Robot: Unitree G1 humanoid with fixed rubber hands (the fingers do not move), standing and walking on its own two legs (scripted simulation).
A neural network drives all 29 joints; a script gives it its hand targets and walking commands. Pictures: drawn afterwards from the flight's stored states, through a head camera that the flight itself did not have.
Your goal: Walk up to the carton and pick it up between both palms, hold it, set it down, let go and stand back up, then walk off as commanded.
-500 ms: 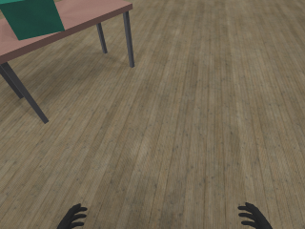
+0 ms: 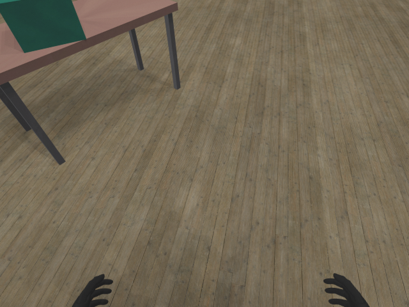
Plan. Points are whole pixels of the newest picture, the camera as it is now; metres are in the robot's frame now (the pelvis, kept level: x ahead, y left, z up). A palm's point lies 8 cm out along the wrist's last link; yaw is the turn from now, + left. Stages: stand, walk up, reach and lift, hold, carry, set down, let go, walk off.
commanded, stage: stand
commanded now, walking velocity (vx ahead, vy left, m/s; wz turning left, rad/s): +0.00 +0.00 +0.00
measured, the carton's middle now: (43, 13) +1.44 +0.86 +0.01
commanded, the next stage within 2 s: none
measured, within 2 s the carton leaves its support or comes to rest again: neither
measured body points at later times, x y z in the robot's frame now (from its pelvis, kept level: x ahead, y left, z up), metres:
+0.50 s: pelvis -0.01 +0.00 +0.00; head +0.01 +0.00 +0.45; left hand +0.13 +0.28 -0.10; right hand +0.13 -0.28 -0.10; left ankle +0.00 +0.12 -0.71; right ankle -0.01 -0.12 -0.71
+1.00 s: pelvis -0.02 +0.00 +0.00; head -0.01 +0.00 +0.45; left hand +0.10 +0.28 -0.11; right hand +0.11 -0.28 -0.10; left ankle +0.00 +0.12 -0.71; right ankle -0.01 -0.12 -0.71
